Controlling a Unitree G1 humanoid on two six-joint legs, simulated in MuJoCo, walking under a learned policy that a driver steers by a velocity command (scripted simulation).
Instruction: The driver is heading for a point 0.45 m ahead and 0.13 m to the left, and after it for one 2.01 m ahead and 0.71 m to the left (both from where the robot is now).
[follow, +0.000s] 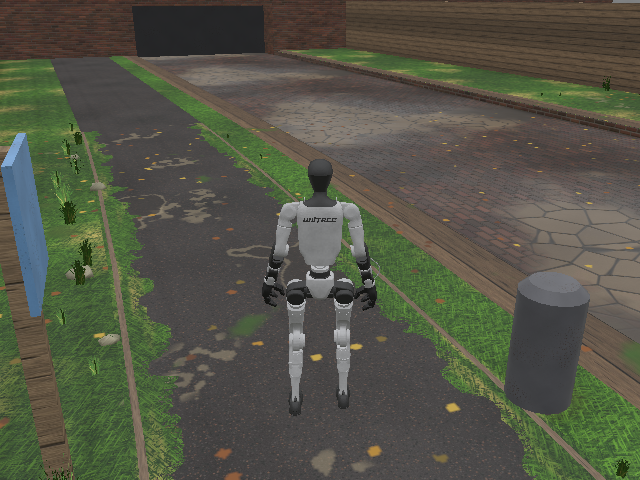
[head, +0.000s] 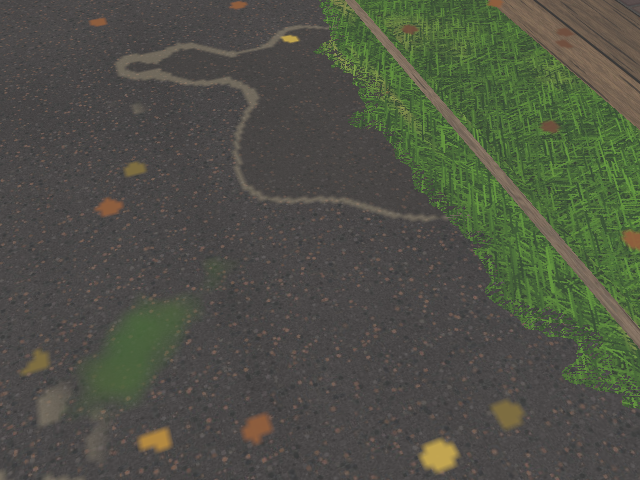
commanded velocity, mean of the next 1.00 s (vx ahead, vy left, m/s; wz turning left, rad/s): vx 0.02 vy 0.00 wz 0.00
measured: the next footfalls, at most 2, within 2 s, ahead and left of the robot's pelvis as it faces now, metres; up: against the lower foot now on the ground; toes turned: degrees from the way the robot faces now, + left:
left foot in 2.00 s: +0.43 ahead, +0.14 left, +0.00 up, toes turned +17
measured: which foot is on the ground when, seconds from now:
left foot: down 0.00-1.00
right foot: down 0.00-1.00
